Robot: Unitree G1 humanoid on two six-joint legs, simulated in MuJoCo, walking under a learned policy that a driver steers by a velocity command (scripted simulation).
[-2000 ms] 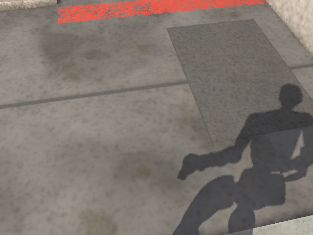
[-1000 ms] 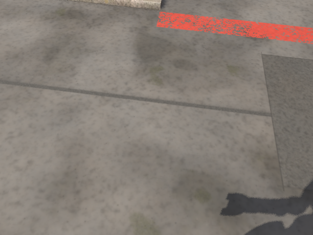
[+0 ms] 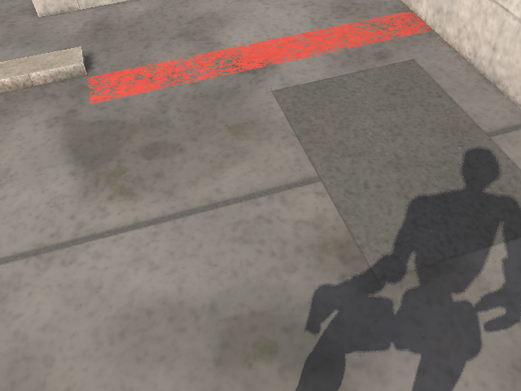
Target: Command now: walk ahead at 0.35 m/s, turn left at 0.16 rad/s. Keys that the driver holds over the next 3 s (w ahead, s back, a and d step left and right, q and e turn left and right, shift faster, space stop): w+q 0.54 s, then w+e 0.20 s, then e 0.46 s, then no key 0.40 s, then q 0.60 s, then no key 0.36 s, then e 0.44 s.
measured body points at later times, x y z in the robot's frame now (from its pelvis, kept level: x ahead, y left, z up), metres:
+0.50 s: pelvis +0.23 +0.08 +0.03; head +0.27 +0.08 +0.48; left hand +0.28 +0.37 -0.07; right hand +0.43 -0.14 -0.08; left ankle +0.26 +0.17 -0.69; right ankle +0.15 -0.07 -0.58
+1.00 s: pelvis +0.53 +0.12 -0.01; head +0.58 +0.13 +0.44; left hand +0.57 +0.40 -0.13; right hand +0.74 -0.10 -0.12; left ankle +0.49 +0.26 -0.67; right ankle +0.65 +0.06 -0.74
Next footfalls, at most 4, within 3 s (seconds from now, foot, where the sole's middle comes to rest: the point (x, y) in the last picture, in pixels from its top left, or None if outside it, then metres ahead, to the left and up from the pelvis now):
0.30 left None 0.28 0.17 -0.74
0.80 right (257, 334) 0.69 0.08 -0.77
1.20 left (178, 345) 0.66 0.29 -0.77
1.54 right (273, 363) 0.60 0.04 -0.77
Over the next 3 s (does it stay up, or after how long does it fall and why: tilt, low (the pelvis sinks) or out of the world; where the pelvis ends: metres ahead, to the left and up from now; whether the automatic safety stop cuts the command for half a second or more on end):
stays up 0.57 0.13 -0.02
